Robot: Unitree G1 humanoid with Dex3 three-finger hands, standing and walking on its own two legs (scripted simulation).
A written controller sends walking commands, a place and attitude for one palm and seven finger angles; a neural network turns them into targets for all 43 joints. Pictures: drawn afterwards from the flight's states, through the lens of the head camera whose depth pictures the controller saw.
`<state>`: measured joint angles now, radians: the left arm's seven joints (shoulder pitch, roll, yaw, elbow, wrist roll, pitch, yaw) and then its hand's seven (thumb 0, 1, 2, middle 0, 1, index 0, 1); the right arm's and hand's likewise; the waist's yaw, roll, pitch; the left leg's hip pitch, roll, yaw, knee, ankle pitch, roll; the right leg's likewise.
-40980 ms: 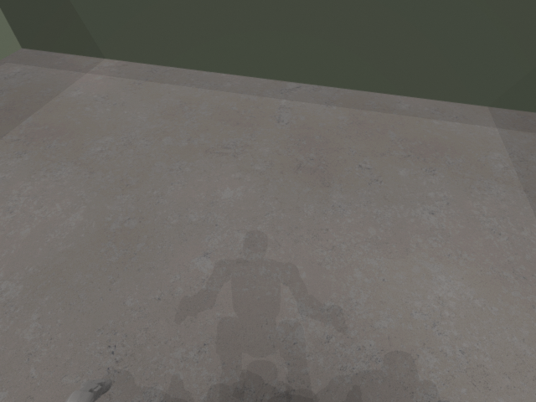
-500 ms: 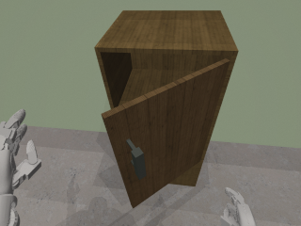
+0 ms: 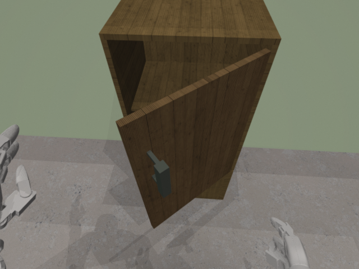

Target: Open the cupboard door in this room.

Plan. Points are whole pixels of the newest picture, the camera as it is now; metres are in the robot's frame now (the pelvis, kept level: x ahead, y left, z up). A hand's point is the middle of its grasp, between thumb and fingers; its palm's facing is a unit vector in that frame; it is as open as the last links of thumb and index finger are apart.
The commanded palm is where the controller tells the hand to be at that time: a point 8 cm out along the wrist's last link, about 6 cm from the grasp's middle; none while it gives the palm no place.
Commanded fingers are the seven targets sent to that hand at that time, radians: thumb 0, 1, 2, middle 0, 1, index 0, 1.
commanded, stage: step back with the hand held close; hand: left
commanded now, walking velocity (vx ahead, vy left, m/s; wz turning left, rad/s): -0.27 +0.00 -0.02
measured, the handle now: (158, 173) +0.32 +0.08 +0.02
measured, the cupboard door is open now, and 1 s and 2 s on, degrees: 41 41 41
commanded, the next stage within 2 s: stop stepping back and stand still in 1.02 s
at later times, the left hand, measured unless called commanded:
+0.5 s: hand out of the picture +0.12 +0.28 +0.15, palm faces +0.43 -0.80 -0.41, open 7.4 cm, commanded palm +0.06 +0.32 +0.17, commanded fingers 0.00 0.90 0.90 -0.20 -0.30 -0.20 -0.30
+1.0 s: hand out of the picture +0.03 +0.25 +0.16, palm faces +0.29 -0.78 -0.55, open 7.4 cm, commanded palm -0.03 +0.29 +0.17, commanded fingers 0.00 0.90 0.90 -0.20 -0.30 -0.20 -0.30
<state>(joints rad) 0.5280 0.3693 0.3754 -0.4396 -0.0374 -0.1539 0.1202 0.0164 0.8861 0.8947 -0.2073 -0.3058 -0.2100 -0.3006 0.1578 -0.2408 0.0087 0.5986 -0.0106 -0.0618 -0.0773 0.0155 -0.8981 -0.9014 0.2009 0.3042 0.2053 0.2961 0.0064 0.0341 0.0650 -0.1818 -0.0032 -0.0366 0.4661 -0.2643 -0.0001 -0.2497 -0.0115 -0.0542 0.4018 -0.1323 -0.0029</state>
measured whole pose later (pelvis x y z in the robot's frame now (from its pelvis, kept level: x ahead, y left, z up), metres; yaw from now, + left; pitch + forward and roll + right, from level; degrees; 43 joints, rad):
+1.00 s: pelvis -0.18 -0.01 -0.01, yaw -1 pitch +4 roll -2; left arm 0.63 0.52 0.47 -0.60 -0.06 -0.22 0.10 0.02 0.88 0.89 -0.22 -0.31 -0.22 -0.30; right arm 0.13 -0.21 0.04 0.61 0.01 -0.07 -0.08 0.02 -0.90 -0.90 0.20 0.30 0.21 0.30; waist 0.01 -0.03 0.01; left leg -0.40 0.00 0.02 0.57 -0.17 0.01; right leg -0.20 0.08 0.01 0.48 -0.33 -0.04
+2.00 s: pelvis -0.39 -0.06 -0.01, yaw +3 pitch -2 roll +1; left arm 0.50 0.37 0.42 -0.35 -0.02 -0.24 0.12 0.01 0.88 0.89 -0.21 -0.31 -0.21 -0.30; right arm 0.22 -0.21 0.00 0.71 -0.01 -0.10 -0.05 0.02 -0.90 -0.90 0.20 0.30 0.21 0.30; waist -0.01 0.04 0.02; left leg -0.43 0.02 0.03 1.11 -0.35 0.00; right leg -0.34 0.03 -0.13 0.57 -0.21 -0.11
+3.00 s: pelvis -0.39 -0.04 +0.00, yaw +6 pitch -2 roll +1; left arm 0.27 0.22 0.02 1.14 0.01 0.00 0.02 0.01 0.91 0.89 -0.20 -0.30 -0.20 -0.30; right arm 0.33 -0.20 0.00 1.13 -0.03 0.02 -0.01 0.01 -0.91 -0.90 0.20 0.30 0.20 0.30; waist 0.00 0.03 0.03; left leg -0.19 -0.04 0.05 0.43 -0.21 0.04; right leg -0.25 0.03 -0.11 0.40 -0.13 -0.08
